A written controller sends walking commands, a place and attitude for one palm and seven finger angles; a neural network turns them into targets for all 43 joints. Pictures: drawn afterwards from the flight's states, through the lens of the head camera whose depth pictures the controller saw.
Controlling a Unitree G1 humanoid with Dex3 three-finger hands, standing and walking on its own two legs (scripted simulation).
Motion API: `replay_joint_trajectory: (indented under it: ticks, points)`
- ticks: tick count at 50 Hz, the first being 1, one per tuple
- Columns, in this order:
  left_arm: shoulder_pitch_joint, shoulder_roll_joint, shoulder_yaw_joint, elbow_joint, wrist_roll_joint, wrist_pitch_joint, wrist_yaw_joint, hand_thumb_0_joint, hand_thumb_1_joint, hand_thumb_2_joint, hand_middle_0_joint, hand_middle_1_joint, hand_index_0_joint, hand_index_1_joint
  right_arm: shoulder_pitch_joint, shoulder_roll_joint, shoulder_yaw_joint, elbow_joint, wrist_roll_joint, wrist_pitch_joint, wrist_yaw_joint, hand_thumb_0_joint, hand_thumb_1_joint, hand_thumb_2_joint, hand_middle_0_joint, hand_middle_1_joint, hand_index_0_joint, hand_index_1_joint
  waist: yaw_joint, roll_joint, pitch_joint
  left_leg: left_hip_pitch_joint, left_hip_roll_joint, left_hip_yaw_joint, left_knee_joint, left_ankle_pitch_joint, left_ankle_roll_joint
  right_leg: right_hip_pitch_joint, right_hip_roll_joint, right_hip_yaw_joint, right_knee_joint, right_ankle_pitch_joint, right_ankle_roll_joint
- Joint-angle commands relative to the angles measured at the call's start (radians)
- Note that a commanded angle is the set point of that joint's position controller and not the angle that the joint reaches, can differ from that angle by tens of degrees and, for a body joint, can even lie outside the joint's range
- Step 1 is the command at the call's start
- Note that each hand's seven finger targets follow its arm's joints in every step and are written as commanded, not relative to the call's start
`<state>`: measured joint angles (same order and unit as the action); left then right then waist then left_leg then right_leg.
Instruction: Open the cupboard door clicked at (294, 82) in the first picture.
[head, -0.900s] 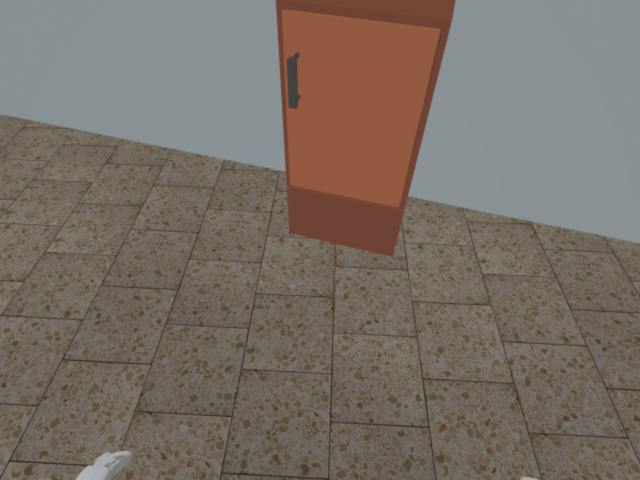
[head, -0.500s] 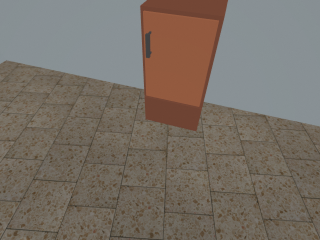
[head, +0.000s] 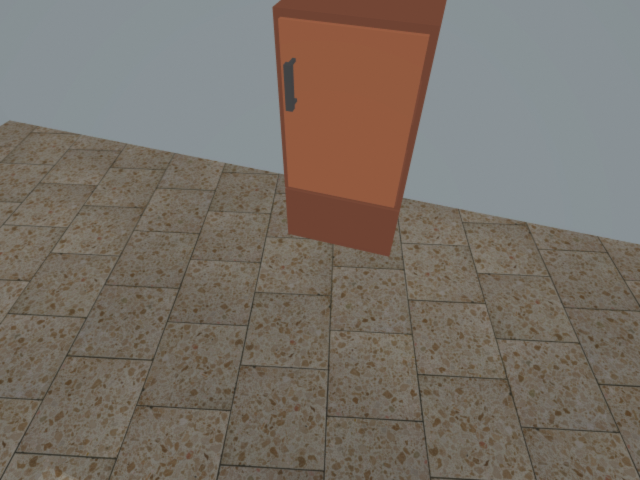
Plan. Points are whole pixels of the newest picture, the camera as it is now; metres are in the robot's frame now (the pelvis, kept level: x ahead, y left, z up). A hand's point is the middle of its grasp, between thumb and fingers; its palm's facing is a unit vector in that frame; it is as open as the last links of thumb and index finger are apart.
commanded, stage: look at it before walking up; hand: left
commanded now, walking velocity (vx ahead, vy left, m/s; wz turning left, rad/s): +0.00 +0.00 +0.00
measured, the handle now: (291, 84) +1.17 +0.15 -0.06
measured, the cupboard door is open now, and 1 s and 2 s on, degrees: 0 0 0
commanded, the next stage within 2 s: walk to a spot facing it in 0.54 s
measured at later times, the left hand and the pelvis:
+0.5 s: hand out of the picture +0.09 +0.24 -0.15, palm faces -0.03 -0.94 -0.33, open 7.4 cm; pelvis +0.01 +0.00 +0.00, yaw +0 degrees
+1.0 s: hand out of the picture +0.03 +0.25 -0.20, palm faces +0.17 -0.97 -0.20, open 7.4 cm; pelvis +0.05 +0.04 -0.02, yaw +10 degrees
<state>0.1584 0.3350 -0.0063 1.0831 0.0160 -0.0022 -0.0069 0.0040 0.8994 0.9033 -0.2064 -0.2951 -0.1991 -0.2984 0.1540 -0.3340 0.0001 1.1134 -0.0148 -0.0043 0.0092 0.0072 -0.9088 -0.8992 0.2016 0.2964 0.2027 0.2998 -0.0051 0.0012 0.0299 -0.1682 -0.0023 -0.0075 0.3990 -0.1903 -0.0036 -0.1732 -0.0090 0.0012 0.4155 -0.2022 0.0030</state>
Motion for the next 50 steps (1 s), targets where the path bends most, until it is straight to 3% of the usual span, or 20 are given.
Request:
replay_joint_trajectory:
  ticks: [1, 17, 32, 34, 36, 38, 39, 40, 41, 42, 43, 45, 47, 48, 49, 50]
  points:
    - [-0.048, 0.207, 0.041, -0.064, -0.004, -0.022, 0.017, 0.0, 0.9, 0.9, -0.2, -0.3, -0.2, -0.3, -0.052, -0.204, -0.037, -0.066, 0.005, -0.028, -0.017, 0.0, -0.9, -0.9, 0.2, 0.3, 0.2, 0.3, 0.006, -0.018, -0.031, -0.019, 0.105, -0.107, -0.084, 0.003, 0.032, -0.014, -0.112, 0.122, -0.11, -0.05, -0.035]
    - [-0.051, 0.205, 0.04, -0.06, -0.004, -0.028, 0.018, 0.0, 0.9, 0.9, -0.2, -0.3, -0.2, -0.3, -0.071, -0.206, -0.036, -0.066, 0.007, -0.032, -0.02, 0.0, -0.9, -0.9, 0.2, 0.3, 0.2, 0.3, 0.005, 0.001, -0.072, 0.03, 0.116, -0.093, -0.076, 0.114, 0.028, 0.025, -0.113, 0.105, -0.09, 0.112, -0.034]
    - [-0.051, 0.207, 0.041, -0.058, -0.005, -0.028, 0.018, 0.0, 0.9, 0.9, -0.2, -0.3, -0.2, -0.3, -0.083, -0.209, -0.034, -0.066, 0.008, -0.031, -0.022, 0.0, -0.9, -0.9, 0.2, 0.3, 0.2, 0.3, 0.008, -0.005, -0.071, 0.051, 0.12, -0.091, -0.085, 0.143, 0.027, 0.041, -0.114, 0.1, -0.099, 0.148, -0.032]
    - [0.003, 0.112, 0.023, -0.036, -0.006, -0.012, 0.022, 0.0, 0.9, 0.9, -0.2, -0.3, -0.2, -0.3, -0.038, -0.108, -0.01, -0.048, 0.002, -0.015, -0.016, 0.0, -0.9, -0.9, 0.2, 0.3, 0.2, 0.3, 0.01, 0.001, -0.073, 0.02, 0.106, -0.087, -0.063, 0.08, 0.015, 0.053, -0.114, 0.078, -0.087, 0.046, -0.011]
    - [0.043, 0.106, 0.028, -0.033, 0.0, 0.004, 0.02, 0.0, 0.9, 0.9, -0.2, -0.3, -0.2, -0.3, -0.009, -0.085, -0.008, -0.054, -0.003, 0.0, -0.011, 0.0, -0.9, -0.9, 0.2, 0.3, 0.2, 0.3, 0.021, -0.029, -0.03, -0.073, 0.08, -0.083, -0.024, -0.089, 0.02, 0.043, -0.12, 0.093, -0.093, -0.178, -0.013]
    - [0.08, 0.14, 0.047, -0.045, 0.006, 0.013, 0.015, 0.0, 0.9, 0.9, -0.2, -0.3, -0.2, -0.3, -0.006, -0.077, -0.012, -0.078, -0.008, 0.011, -0.006, 0.0, -0.9, -0.9, 0.2, 0.3, 0.2, 0.3, 0.038, -0.105, 0.044, -0.223, 0.029, -0.048, 0.067, -0.252, 0.017, 0.042, -0.18, 0.16, -0.156, -0.385, -0.048]
    - [0.106, 0.165, 0.06, -0.054, 0.009, 0.014, 0.016, 0.0, 0.9, 0.9, -0.2, -0.3, -0.2, -0.3, -0.001, -0.067, -0.017, -0.095, -0.008, 0.014, -0.006, 0.0, -0.9, -0.9, 0.2, 0.3, 0.2, 0.3, 0.049, -0.177, 0.047, -0.276, 0.01, -0.003, 0.172, -0.269, 0.012, 0.056, -0.247, 0.225, -0.208, -0.463, -0.082]
    - [0.135, 0.181, 0.071, -0.064, 0.011, 0.012, 0.019, 0.0, 0.9, 0.9, -0.2, -0.3, -0.2, -0.3, -0.014, -0.073, -0.024, -0.117, -0.007, 0.016, -0.006, 0.0, -0.9, -0.9, 0.2, 0.3, 0.2, 0.3, 0.064, -0.226, 0.059, -0.329, 0.014, 0.023, 0.305, -0.302, 0.008, 0.061, -0.32, 0.288, -0.257, -0.501, -0.127]
    - [0.148, 0.18, 0.077, -0.072, 0.013, 0.002, 0.021, 0.0, 0.9, 0.9, -0.2, -0.3, -0.2, -0.3, -0.04, -0.078, -0.033, -0.138, -0.006, 0.013, 0.0, 0.0, -0.9, -0.9, 0.2, 0.3, 0.2, 0.3, 0.074, -0.211, 0.084, -0.38, 0.04, 0.013, 0.424, -0.319, 0.01, 0.052, -0.373, 0.327, -0.284, -0.473, -0.166]
    - [0.139, 0.171, 0.082, -0.08, 0.014, -0.012, 0.023, 0.0, 0.9, 0.9, -0.2, -0.3, -0.2, -0.3, -0.042, -0.073, -0.04, -0.15, -0.004, 0.007, 0.005, 0.0, -0.9, -0.9, 0.2, 0.3, 0.2, 0.3, 0.058, -0.161, 0.096, -0.411, 0.065, 0.004, 0.489, -0.288, 0.011, 0.066, -0.39, 0.305, -0.278, -0.388, -0.184]
    - [0.125, 0.167, 0.085, -0.09, 0.014, -0.023, 0.023, 0.0, 0.9, 0.9, -0.2, -0.3, -0.2, -0.3, -0.028, -0.059, -0.041, -0.156, -0.002, 0.002, 0.012, 0.0, -0.9, -0.9, 0.2, 0.3, 0.2, 0.3, 0.044, -0.13, 0.082, -0.4, 0.084, 0.007, 0.485, -0.279, 0.011, 0.08, -0.387, 0.241, -0.248, -0.289, -0.185]
    - [0.095, 0.157, 0.089, -0.105, 0.018, -0.031, 0.02, 0.0, 0.9, 0.9, -0.2, -0.3, -0.2, -0.3, 0.009, -0.025, -0.042, -0.164, 0.003, -0.005, 0.025, 0.0, -0.9, -0.9, 0.2, 0.3, 0.2, 0.3, 0.016, -0.111, 0.069, -0.305, 0.095, 0.042, 0.363, -0.279, 0.009, 0.04, -0.362, 0.104, -0.175, -0.175, -0.153]
    - [0.068, 0.138, 0.093, -0.113, 0.015, -0.028, 0.017, 0.0, 0.9, 0.9, -0.2, -0.3, -0.2, -0.3, 0.127, 0.009, -0.043, -0.136, 0.001, -0.01, 0.026, 0.0, -0.9, -0.9, 0.2, 0.3, 0.2, 0.3, -0.035, -0.1, 0.044, -0.097, 0.052, 0.12, 0.209, -0.16, 0.006, -0.077, -0.306, -0.022, -0.078, -0.181, -0.096]
    - [0.076, 0.123, 0.09, -0.112, 0.008, -0.022, 0.013, 0.0, 0.9, 0.9, -0.2, -0.3, -0.2, -0.3, 0.22, -0.007, -0.05, -0.109, -0.001, -0.013, 0.022, 0.0, -0.9, -0.9, 0.2, 0.3, 0.2, 0.3, -0.068, -0.026, 0.007, 0.056, 0.023, 0.139, 0.129, -0.1, 0.007, -0.15, -0.261, -0.097, 0.043, -0.215, -0.063]
    - [0.078, 0.065, 0.081, -0.124, 0.001, -0.016, 0.005, 0.0, 0.9, 0.9, -0.2, -0.3, -0.2, -0.3, 0.341, -0.068, -0.07, -0.077, -0.006, -0.019, 0.013, 0.0, -0.9, -0.9, 0.2, 0.3, 0.2, 0.3, -0.113, 0.18, -0.006, 0.141, 0.087, -0.04, 0.004, -0.243, 0.038, -0.262, -0.166, -0.171, 0.33, -0.24, -0.016]
    - [0.06, -0.011, 0.067, -0.174, -0.003, -0.013, -0.005, 0.0, 0.9, 0.9, -0.2, -0.3, -0.2, -0.3, 0.427, -0.168, -0.098, -0.07, -0.013, -0.029, 0.003, 0.0, -0.9, -0.9, 0.2, 0.3, 0.2, 0.3, -0.129, 0.437, 0.005, 0.185, 0.336, -0.493, -0.186, -0.373, 0.133, -0.507, -0.037, -0.181, 0.65, -0.44, 0.049]
